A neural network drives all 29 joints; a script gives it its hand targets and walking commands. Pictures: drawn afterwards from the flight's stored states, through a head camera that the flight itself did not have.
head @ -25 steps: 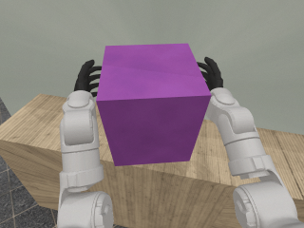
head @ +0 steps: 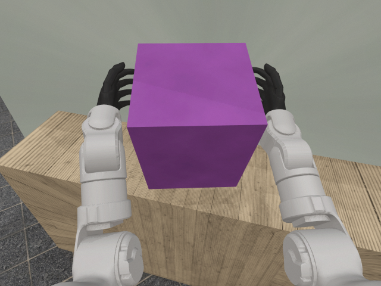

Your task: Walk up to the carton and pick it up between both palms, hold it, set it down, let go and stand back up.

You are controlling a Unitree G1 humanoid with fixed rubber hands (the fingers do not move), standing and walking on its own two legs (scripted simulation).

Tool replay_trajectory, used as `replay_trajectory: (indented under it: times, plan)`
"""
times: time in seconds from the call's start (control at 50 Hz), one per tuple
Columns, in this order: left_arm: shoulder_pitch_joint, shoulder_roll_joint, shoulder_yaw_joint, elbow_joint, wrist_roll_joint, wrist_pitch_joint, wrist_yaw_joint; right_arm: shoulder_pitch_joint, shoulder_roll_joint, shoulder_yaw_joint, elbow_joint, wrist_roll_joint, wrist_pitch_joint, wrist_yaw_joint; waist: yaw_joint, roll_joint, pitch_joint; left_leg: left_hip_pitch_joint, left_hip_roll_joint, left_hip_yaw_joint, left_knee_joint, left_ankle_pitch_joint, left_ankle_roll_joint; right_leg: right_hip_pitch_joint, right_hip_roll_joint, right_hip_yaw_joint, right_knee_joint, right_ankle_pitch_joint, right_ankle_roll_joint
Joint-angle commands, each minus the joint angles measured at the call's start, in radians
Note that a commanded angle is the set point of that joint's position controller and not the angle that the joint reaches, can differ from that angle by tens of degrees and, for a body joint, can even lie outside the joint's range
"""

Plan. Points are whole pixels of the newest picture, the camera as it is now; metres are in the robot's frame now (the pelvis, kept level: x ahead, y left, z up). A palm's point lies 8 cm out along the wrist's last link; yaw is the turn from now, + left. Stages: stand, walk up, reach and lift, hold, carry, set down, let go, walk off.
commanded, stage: set down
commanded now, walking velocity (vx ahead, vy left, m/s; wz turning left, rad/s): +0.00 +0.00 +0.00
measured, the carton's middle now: (192, 122) +0.41 +0.01 +0.17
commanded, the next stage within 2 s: none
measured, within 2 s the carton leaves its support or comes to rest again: neither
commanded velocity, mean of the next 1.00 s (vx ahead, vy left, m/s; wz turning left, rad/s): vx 0.00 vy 0.00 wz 0.00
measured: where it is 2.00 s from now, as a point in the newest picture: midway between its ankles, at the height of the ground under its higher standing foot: outside the picture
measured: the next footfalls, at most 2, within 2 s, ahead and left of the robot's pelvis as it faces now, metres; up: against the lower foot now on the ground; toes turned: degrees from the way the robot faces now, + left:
none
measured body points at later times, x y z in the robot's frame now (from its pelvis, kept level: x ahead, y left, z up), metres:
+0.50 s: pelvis +0.02 +0.00 +0.00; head +0.00 +0.03 +0.45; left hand +0.40 +0.16 +0.19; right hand +0.40 -0.15 +0.18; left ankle +0.02 +0.11 -0.75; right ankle +0.00 -0.09 -0.75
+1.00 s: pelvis +0.02 +0.00 +0.00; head +0.01 +0.03 +0.45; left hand +0.43 +0.15 +0.16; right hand +0.42 -0.16 +0.16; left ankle +0.02 +0.11 -0.75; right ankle +0.00 -0.09 -0.75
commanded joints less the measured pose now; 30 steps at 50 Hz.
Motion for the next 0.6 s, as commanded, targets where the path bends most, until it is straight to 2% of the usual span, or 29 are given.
replay_trajectory:
  times: [0.0,0.1,0.16,0.22,0.28,0.36,0.48,0.58]
  plan:
    - [-0.355,-0.248,-0.257,-0.053,-0.111,-0.127,-0.092,-0.4,0.188,0.181,-0.13,-0.013,-0.129,0.066,-0.014,0.021,-0.222,0.045,-0.008,0.044,-0.029,0.079,-0.03,0.096,0.005,-0.026,-0.022,0.161,0.068]
    - [-0.329,-0.307,-0.402,-0.178,-0.159,-0.209,-0.059,-0.393,0.24,0.308,-0.237,0.01,-0.245,0.043,-0.035,0.042,-0.384,0.111,-0.021,0.017,0.026,0.365,-0.039,0.216,0.012,-0.009,0.021,0.508,0.082]
    - [-0.32,-0.334,-0.457,-0.214,-0.182,-0.234,-0.038,-0.395,0.272,0.367,-0.271,0.029,-0.286,0.04,-0.029,0.057,-0.426,0.095,-0.02,0.004,0.026,0.42,-0.034,0.262,0.002,0.002,0.042,0.609,0.089]
    - [-0.3,-0.34,-0.468,-0.212,-0.186,-0.238,-0.024,-0.392,0.283,0.399,-0.275,0.045,-0.3,0.04,-0.017,0.055,-0.423,0.078,-0.017,-0.005,0.019,0.411,-0.028,0.279,-0.006,0.008,0.05,0.638,0.095]
    - [-0.273,-0.332,-0.445,-0.186,-0.175,-0.223,-0.02,-0.377,0.276,0.403,-0.254,0.057,-0.293,0.039,-0.005,0.043,-0.387,0.066,-0.012,-0.007,0.003,0.364,-0.022,0.277,-0.011,0.009,0.05,0.617,0.101]
    - [-0.256,-0.309,-0.396,-0.13,-0.155,-0.195,-0.023,-0.355,0.249,0.366,-0.203,0.059,-0.265,0.04,-0.002,0.028,-0.309,0.052,-0.008,-0.001,-0.018,0.266,-0.024,0.236,-0.01,0.002,0.032,0.506,0.101]
    - [-0.3,-0.297,-0.355,-0.049,-0.138,-0.195,-0.03,-0.368,0.209,0.258,-0.128,0.024,-0.242,0.06,-0.022,0.049,-0.24,0.054,-0.004,0.012,-0.024,0.144,-0.049,0.121,0.006,-0.024,-0.004,0.287,0.083]
    - [-0.358,-0.307,-0.354,-0.004,-0.14,-0.24,-0.025,-0.404,0.205,0.191,-0.081,-0.024,-0.255,0.081,-0.04,0.078,-0.273,0.087,-0.004,0.008,-0.003,0.138,-0.072,0.048,0.018,-0.044,-0.015,0.23,0.071]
